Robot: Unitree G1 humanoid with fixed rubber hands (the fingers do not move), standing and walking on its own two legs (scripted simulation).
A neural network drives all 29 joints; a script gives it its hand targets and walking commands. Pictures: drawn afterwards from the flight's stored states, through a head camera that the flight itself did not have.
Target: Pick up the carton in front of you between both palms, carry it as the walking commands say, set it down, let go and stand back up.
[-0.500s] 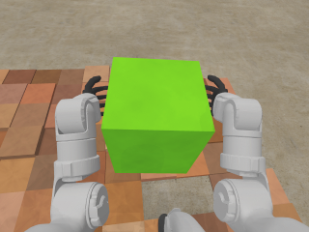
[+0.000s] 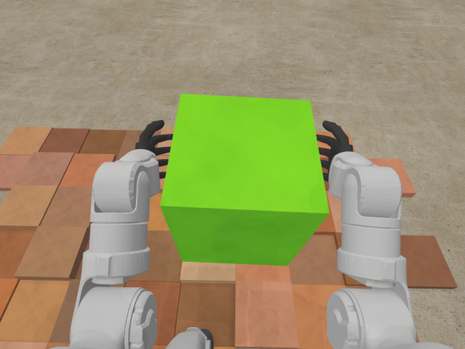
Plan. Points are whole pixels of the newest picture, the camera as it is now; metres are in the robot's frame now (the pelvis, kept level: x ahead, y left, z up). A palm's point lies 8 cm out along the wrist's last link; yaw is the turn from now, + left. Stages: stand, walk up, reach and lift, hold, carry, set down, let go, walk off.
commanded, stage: carry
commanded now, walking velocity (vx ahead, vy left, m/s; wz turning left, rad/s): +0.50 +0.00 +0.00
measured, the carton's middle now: (239, 188) +0.37 +0.02 +0.05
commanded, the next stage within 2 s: none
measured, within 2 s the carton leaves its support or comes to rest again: neither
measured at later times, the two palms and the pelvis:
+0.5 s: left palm (181, 74) +0.67 +0.17 +0.09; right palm (310, 79) +0.65 -0.13 +0.09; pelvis +0.33 +0.03 -0.01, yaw -1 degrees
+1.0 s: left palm (186, 5) +0.99 +0.20 +0.11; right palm (285, 8) +0.98 -0.09 +0.11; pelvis +0.63 +0.05 -0.02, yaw +0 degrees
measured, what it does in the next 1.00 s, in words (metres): walks ahead: left foot, then right foot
